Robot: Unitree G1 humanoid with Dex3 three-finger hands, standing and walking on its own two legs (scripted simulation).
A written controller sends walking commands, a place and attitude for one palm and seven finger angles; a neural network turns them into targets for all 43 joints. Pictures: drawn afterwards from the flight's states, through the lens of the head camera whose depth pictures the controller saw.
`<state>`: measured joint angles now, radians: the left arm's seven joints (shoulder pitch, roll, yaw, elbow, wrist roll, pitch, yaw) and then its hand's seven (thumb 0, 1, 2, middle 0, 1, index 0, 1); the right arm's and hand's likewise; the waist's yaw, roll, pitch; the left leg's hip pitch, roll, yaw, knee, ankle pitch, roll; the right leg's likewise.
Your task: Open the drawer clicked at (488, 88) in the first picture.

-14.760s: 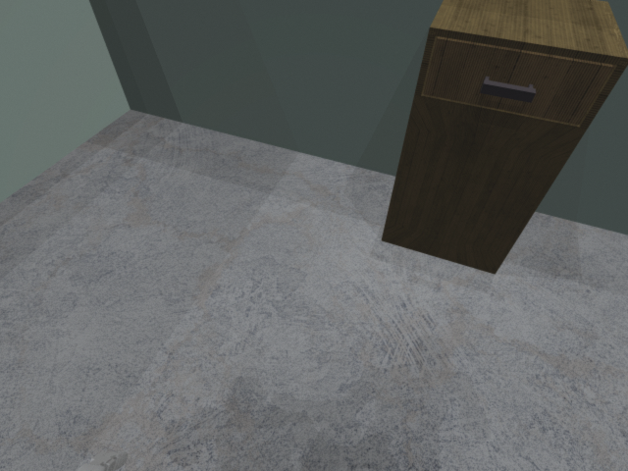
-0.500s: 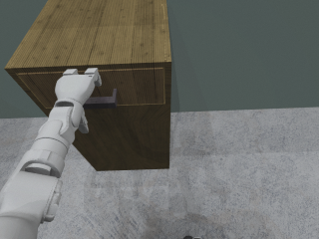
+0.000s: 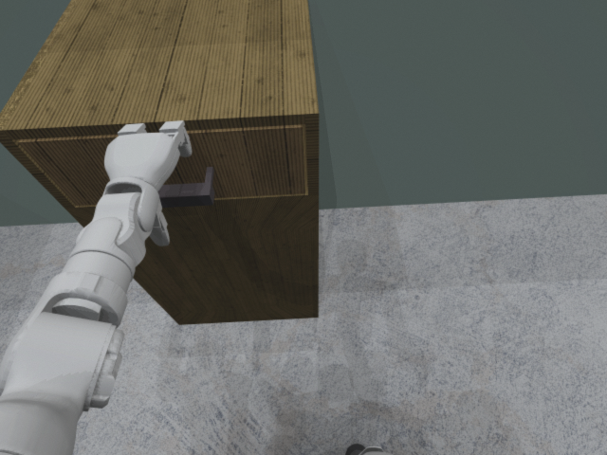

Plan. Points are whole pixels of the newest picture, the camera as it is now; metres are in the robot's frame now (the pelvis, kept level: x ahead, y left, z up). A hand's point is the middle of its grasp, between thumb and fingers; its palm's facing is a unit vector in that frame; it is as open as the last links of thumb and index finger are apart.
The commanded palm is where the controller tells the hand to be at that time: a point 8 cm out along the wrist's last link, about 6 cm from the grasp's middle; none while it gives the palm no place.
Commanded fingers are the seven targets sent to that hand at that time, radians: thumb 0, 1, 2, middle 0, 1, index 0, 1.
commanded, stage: move the hooked fingers above the handle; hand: left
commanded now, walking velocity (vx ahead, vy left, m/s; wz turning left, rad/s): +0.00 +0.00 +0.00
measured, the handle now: (174, 185) +0.52 +0.21 +0.01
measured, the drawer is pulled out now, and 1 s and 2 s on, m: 0.00 0.00 0.00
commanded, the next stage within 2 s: lower the fingers behind the handle in 0.14 s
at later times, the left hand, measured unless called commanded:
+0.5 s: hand (166, 191) +0.47 +0.20 +0.05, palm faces -0.07 -0.01 -1.00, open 13.7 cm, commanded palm +0.45 +0.21 +0.10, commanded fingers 0.00 -0.50 0.30 -0.30 -1.20 -0.30 -1.20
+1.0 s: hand (174, 201) +0.47 +0.20 +0.02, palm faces -0.08 +0.01 -1.00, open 13.8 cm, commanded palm +0.45 +0.21 +0.07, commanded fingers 0.00 -0.50 0.30 -0.30 -1.20 -0.30 -1.20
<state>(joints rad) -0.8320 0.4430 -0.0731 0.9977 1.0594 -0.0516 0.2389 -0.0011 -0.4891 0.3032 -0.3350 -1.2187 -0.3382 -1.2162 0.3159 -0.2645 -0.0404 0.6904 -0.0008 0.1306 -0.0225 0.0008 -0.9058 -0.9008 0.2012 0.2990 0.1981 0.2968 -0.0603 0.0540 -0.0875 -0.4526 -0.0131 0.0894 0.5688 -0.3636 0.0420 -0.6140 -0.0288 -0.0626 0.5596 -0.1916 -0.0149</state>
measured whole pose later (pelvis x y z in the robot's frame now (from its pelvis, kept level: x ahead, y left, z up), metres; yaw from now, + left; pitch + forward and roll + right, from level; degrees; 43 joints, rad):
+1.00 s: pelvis -0.01 -0.01 -0.01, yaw +0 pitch +17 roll +1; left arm -0.87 0.44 -0.08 1.12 1.08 -0.03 0.31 0.00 -0.49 0.30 -0.33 -1.20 -0.32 -1.24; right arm 0.31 -0.27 -0.03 0.70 -0.01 0.11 -0.02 0.00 -0.91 -0.90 0.20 0.30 0.20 0.30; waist -0.09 0.04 -0.10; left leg -0.57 0.00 0.09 0.66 -0.39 0.03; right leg -0.73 -0.03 -0.06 0.64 -0.21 -0.03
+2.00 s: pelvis -0.01 +0.01 -0.03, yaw +1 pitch +21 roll -1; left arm -0.85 0.43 -0.06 1.11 1.10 -0.06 0.39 0.00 -0.48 0.31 -0.33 -1.21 -0.33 -1.22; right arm 0.31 -0.27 -0.04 0.71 -0.04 0.11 0.00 0.00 -0.91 -0.90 0.20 0.30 0.20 0.30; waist -0.10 0.05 -0.13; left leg -0.72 -0.01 0.07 0.80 -0.45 0.05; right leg -0.85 -0.04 -0.07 0.74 -0.26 -0.01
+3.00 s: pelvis +0.00 +0.00 -0.02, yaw +0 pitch +20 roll -1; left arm -0.69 0.39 -0.06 0.96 1.08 -0.05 0.40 0.00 0.67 0.79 -0.33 -1.35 -0.38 -1.35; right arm 0.32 -0.26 -0.07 0.72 -0.04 0.12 0.02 0.00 -0.91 -0.90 0.20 0.30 0.20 0.30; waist -0.06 0.07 -0.14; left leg -0.64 0.00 0.07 0.75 -0.45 0.04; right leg -0.79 -0.02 -0.07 0.71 -0.26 -0.01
